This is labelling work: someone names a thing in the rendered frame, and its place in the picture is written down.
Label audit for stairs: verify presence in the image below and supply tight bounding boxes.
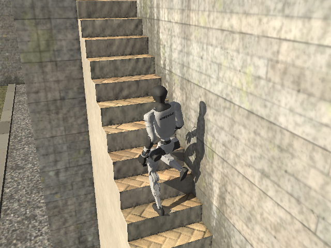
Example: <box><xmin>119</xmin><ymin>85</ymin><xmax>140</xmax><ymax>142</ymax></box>
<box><xmin>76</xmin><ymin>1</ymin><xmax>213</xmax><ymax>248</ymax></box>

